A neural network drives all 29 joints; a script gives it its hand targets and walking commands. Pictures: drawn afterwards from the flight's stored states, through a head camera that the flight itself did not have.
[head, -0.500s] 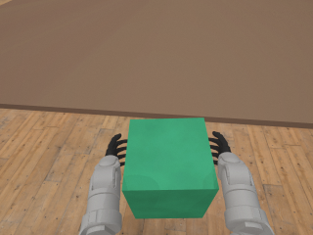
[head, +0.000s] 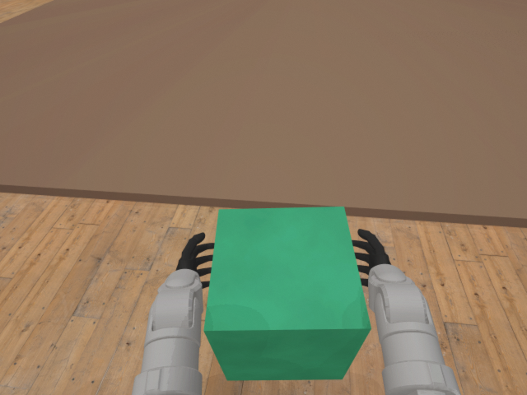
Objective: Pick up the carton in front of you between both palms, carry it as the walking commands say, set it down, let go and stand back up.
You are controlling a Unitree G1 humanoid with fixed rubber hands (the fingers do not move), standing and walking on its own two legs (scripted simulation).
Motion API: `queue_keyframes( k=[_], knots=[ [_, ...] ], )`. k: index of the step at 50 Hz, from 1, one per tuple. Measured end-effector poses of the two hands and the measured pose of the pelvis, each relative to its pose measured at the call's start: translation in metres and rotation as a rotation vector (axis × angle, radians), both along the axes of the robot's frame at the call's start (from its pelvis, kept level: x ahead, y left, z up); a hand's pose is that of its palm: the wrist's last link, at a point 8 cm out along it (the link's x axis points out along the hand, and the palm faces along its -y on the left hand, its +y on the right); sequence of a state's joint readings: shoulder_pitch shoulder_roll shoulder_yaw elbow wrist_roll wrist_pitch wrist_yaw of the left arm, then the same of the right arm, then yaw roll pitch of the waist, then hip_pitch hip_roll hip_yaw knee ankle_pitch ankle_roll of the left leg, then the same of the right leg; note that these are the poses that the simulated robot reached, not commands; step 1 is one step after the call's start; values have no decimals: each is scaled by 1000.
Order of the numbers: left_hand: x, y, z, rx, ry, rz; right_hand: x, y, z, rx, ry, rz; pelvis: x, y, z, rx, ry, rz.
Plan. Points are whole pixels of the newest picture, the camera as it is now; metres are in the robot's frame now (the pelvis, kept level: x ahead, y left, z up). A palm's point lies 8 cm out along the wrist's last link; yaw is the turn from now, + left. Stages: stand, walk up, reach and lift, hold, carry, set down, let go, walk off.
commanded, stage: reach and lift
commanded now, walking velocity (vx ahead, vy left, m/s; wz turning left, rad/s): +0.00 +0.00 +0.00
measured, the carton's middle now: (282, 297) +0.29 +0.00 -0.04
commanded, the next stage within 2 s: hold in 0.08 s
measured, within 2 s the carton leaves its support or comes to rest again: neither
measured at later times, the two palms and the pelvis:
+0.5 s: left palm (185, 277) +0.28 +0.15 +0.05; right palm (383, 273) +0.28 -0.15 +0.05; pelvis -0.01 +0.00 +0.00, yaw +0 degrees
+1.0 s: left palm (180, 251) +0.31 +0.16 +0.07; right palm (372, 245) +0.31 -0.14 +0.07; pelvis +0.02 +0.01 -0.01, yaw +0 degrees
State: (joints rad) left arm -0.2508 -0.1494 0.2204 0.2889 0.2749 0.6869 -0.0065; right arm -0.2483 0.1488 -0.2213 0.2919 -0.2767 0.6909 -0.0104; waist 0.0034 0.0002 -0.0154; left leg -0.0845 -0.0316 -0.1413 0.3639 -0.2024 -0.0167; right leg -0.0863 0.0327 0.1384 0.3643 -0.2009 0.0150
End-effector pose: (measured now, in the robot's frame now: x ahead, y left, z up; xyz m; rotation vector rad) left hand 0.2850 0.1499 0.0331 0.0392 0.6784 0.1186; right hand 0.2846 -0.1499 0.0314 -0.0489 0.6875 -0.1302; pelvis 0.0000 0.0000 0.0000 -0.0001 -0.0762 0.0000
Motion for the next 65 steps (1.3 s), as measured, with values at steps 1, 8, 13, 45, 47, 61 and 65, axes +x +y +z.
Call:
queue_keyframes(
  k=[1, 8, 13, 45, 47, 61, 65],
  knots=[
    [0, 0, 1, 0, 0, 0, 0, 0, 1, 0, 0, 0, 0, 0, 0, 0, -1, 0],
    [-3, 0, 8, -1, -17, 3, -3, 0, 8, 2, -16, -3, -2, 1, 0, 0, -13, -1],
    [-5, 0, 19, -6, -34, 6, -5, 0, 18, 6, -34, -5, -4, 0, 1, 0, -29, -1],
    [6, 1, 22, -24, -51, 16, 5, 1, 23, 20, -52, -20, -1, 2, -6, -3, 54, 6],
    [14, 4, 26, -31, -77, 22, 13, 4, 28, 27, -78, -29, 6, 5, -10, -2, 75, 9],
    [94, 0, 51, -80, -86, 36, 85, 0, 51, 76, -89, -89, 113, 6, -14, -21, 172, 13],
    [112, 14, 50, -91, -39, 87, 117, 13, 55, 81, -40, -56, 153, 10, -6, 9, 186, 17]
  ],
)
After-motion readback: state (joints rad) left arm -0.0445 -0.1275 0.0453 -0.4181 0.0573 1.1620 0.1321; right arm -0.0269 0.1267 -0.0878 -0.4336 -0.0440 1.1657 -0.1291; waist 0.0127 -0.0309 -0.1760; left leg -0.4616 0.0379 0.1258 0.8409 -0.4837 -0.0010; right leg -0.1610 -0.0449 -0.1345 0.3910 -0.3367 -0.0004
